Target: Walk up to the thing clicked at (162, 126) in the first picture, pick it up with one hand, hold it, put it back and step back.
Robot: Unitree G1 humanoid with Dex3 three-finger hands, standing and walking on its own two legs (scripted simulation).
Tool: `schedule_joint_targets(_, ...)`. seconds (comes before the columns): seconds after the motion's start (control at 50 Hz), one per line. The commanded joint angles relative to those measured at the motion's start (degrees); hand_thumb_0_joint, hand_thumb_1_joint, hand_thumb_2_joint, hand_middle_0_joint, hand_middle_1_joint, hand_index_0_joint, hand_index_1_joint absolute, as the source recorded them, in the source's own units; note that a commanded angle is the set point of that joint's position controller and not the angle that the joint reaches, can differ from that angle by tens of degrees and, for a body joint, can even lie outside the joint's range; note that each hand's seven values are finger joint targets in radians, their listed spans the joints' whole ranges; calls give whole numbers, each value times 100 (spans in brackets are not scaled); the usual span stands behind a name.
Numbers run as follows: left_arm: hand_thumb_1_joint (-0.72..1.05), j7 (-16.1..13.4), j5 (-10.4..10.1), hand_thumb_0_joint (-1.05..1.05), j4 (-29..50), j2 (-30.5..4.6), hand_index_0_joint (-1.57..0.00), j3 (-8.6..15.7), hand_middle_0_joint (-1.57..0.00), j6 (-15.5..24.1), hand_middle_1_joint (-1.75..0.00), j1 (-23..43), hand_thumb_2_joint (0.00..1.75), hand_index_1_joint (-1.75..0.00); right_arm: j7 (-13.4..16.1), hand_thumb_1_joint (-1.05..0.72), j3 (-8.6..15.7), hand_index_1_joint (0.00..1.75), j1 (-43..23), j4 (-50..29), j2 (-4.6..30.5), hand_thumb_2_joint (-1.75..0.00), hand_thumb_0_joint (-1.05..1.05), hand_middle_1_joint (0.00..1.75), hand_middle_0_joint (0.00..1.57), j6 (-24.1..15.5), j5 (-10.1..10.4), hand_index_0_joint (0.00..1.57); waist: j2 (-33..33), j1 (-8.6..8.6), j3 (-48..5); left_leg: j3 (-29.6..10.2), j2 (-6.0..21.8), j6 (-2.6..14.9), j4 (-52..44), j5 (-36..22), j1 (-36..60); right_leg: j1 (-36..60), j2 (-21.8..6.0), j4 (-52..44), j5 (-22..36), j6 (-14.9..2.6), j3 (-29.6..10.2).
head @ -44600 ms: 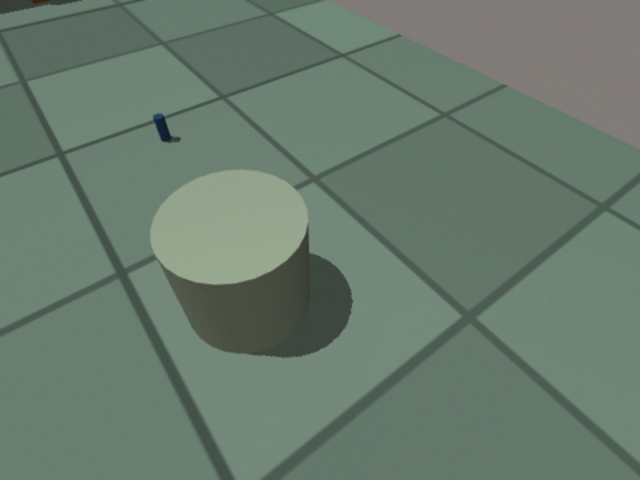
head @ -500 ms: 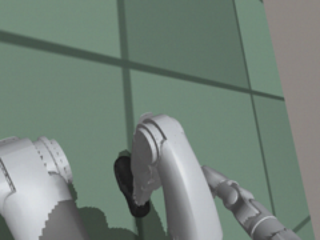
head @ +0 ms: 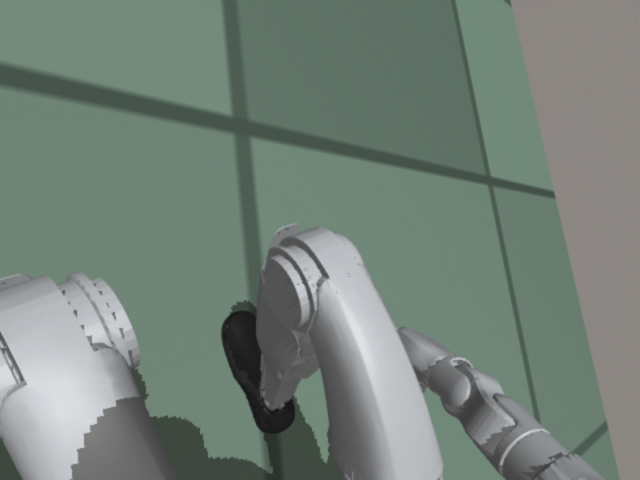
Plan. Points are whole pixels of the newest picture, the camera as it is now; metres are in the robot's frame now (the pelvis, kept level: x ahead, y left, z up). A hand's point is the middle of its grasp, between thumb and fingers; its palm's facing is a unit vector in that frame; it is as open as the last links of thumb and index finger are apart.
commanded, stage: withdraw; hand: left
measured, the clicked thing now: out of the picture +0.41 +0.33 -0.21
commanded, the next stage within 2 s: rise in 0.44 s
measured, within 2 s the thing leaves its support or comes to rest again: neither
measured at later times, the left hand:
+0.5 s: hand out of the picture +0.39 +0.40 -0.10, palm faces +0.52 -0.85 -0.05, open 17.3 cm
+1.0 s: hand out of the picture +0.28 +0.44 +0.03, palm faces +0.45 -0.74 -0.50, open 17.3 cm
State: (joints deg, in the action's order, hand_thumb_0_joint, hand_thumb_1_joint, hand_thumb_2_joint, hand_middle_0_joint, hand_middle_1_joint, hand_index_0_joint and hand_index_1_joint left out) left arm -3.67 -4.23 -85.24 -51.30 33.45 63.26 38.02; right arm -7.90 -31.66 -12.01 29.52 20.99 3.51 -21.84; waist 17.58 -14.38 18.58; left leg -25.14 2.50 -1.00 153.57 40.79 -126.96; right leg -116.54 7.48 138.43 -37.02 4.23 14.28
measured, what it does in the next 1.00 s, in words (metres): rises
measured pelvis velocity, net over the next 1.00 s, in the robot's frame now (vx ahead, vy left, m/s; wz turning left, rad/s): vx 0.02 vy -0.01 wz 0.18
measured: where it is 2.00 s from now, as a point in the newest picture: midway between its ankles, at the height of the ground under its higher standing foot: (188, 439)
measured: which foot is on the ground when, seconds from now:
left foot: down 0.00-1.00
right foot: down 0.00-1.00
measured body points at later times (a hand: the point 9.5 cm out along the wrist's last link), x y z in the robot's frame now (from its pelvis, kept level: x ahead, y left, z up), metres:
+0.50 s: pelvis +0.01 +0.00 +0.02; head +0.20 +0.20 +0.37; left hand +0.36 +0.44 -0.10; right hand +0.19 -0.23 -0.03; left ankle +0.08 +0.13 -0.25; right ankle +0.14 -0.13 -0.25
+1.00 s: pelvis +0.02 -0.01 +0.10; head +0.20 +0.09 +0.50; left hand +0.25 +0.47 +0.06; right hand +0.23 -0.23 -0.02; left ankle +0.08 +0.13 -0.25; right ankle +0.14 -0.13 -0.25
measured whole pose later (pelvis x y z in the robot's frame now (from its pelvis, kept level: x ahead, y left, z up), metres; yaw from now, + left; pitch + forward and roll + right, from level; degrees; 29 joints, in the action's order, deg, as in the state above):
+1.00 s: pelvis +0.02 -0.01 +0.10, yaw +10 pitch +32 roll -9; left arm 1.3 1.6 -41.1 -39.1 27.0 12.3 17.7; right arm -2.9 -2.9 3.4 33.6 16.0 8.6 -0.3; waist 0.1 -2.4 -6.2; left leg -8.1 3.5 0.2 128.8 37.9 -123.7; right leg -117.2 1.2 124.4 -39.6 2.4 3.6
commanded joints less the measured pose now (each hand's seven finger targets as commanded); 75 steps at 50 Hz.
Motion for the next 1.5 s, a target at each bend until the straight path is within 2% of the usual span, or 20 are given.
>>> schedule_joint_targets(0.0,-39,44,41,0,771,-852,-33,-137,-35,409,-21,1094,17,-23,116,-91,766,30,94,-47,2068,-90,0,30,20,65,-40,20,-3387,-697,-2956,613,439,-106,-1952,-716,2296,1210,75,-862,1044,-417,823)
schedule_joint_targets(0.14,-46,143,-48,0,910,-994,-18,-101,-19,471,-12,1118,13,-13,126,-91,744,30,173,52,2069,-90,0,30,20,63,-7,20,-3443,-666,-3010,627,437,-98,-1953,-633,2307,1270,74,-894,966,-413,818)
schedule_joint_targets(0.26,-48,225,-55,0,2285,-1885,-7,605,-8,273,-3,966,7,-4,166,-91,924,30,374,4,2084,-90,0,30,20,144,87,20,-4262,-165,-3738,767,444,-175,-2123,-1152,2868,1421,20,-815,1241,-475,626)
schedule_joint_targets(0.36,-56,649,-194,0,2950,-1397,-9,439,-10,-438,-4,562,4,-5,213,-92,1322,30,705,93,1974,-90,0,30,20,221,364,20,-4633,44,-4145,946,396,-209,-2485,-1199,3037,1239,-39,-921,1203,-536,448)
schedule_joint_targets(0.44,-57,1233,-464,0,2475,133,-8,-582,-9,-1200,-2,-150,0,-2,276,-92,1583,30,799,50,1801,-90,0,30,20,169,707,20,-3580,-146,-3713,1033,301,-40,-2497,-645,2145,890,-70,-1184,941,-507,408)
schedule_joint_targets(0.5,-61,1489,-708,0,3070,-361,-9,-191,-7,-1380,-2,220,0,0,335,-90,1762,30,939,104,1764,-89,0,30,20,94,896,20,-3300,93,-3880,1104,270,49,-2435,-525,1961,835,-85,-1231,838,-497,320)
schedule_joint_targets(0.54,-53,1636,-901,0,3042,89,-4,-331,-4,-1430,-2,359,4,-2,324,-81,1822,30,965,108,1694,-88,0,30,20,16,989,20,-3194,3,-3845,1037,243,62,-2475,-338,1920,637,-107,-1176,698,-513,355)
schedule_joint_targets(0.56,-49,1294,203,0,2786,-1320,-8,175,-6,-1889,-6,-207,4,-5,380,-89,2302,30,1264,313,1625,-91,0,30,20,84,1194,20,-3721,603,-4518,1227,243,42,-2856,-527,2719,563,-206,-1317,609,-566,173)
schedule_joint_targets(0.6,-51,1194,110,0,3409,-616,-8,-170,-7,-2223,-8,477,4,-6,371,-93,2358,30,1238,82,1469,-91,0,30,20,163,1336,20,-4022,452,-4811,1175,313,5,-3163,-502,2940,406,-227,-1317,599,-610,132)
schedule_joint_targets(0.62,-51,1150,174,0,3444,-681,-8,-177,-7,-2349,-8,668,5,-7,374,-92,2405,30,1290,74,1446,-91,0,30,20,194,1397,20,-4093,429,-4830,1220,296,16,-3238,-314,2856,406,-222,-1376,499,-611,102)
schedule_joint_targets(0.68,-53,891,420,0,4476,-1803,-10,460,-8,-2833,-9,523,3,-7,449,-99,2606,30,1509,12,1370,-93,0,30,20,252,1580,20,-4541,863,-5185,1435,272,29,-3581,-129,3054,573,-273,-1504,290,-636,-120)
schedule_joint_targets(0.7,-53,834,497,0,4353,-1830,-11,510,-9,-3051,-10,174,2,-7,462,-101,2671,30,1527,-31,1300,-93,0,30,20,287,1629,20,-4528,963,-5254,1535,230,57,-3639,-110,3035,592,-275,-1612,227,-653,-201)
schedule_joint_targets(0.74,-44,769,568,0,4977,-1553,-6,213,-6,-3306,-7,685,12,-7,488,-90,2763,30,1631,34,1172,-90,0,30,20,314,1716,20,-4584,832,-5097,1568,232,68,-3856,193,2989,360,-300,-1652,80,-687,-261)
schedule_joint_targets(0.82,-56,590,637,0,5230,-927,-5,59,-5,-4037,-5,-239,5,-5,576,-90,3083,30,1854,22,1020,-90,0,30,20,333,1925,20,-4216,1076,-5330,1706,160,87,-4196,40,3218,417,-361,-2049,108,-705,-416)
schedule_joint_targets(0.86,-53,593,610,0,4647,117,-5,-438,-5,-4453,-6,-1148,6,-6,583,-90,3246,30,1845,-43,906,-90,0,30,20,348,2023,20,-3589,999,-5243,1814,99,129,-4241,-84,3109,477,-394,-2328,89,-692,-486)
schedule_joint_targets(0.92,-54,510,581,0,5047,609,-5,-703,-5,-4928,-5,-1707,6,-5,613,-90,3485,30,1965,-113,850,-90,0,30,20,365,2167,20,-2856,1053,-5617,1879,60,177,-4383,-507,3344,895,-429,-2798,305,-654,-588)
schedule_joint_targets(1.02,-55,272,513,0,6963,348,-5,-668,-5,-5497,-5,-2218,6,-5,744,-90,3678,30,2095,-405,752,-90,0,30,20,389,2367,20,-2425,1292,-6498,1984,17,227,-5066,-774,4158,2131,-490,-3638,493,-595,-827)
schedule_joint_targets(1.12,-54,-54,497,0,7738,315,-5,-507,-5,-5985,-5,-2753,6,-5,1009,-90,3645,30,2018,-627,482,-90,0,30,20,303,2464,20,-2384,1438,-6518,2235,-27,257,-5751,-804,4708,3402,-564,-4510,507,-552,-1158)
schedule_joint_targets(1.28,-58,-340,439,0,7653,1718,-5,-1404,-5,-6618,-5,-3926,4,-5,1393,-90,3529,30,2119,-593,98,-90,0,30,20,-59,2437,20,-2261,1235,-5455,2436,-75,272,-6789,-1363,5608,4739,-659,-5821,1044,-502,-1394)
schedule_joint_targets(1.48,-53,-661,423,0,8130,2376,-5,-2115,-5,-7292,-6,-4678,6,-6,1699,-90,3459,30,2351,-693,-27,-90,0,30,20,-503,2448,20,-2109,1206,-4786,2453,-103,203,-8380,-1977,7398,6443,-744,-7438,1661,-472,-1315)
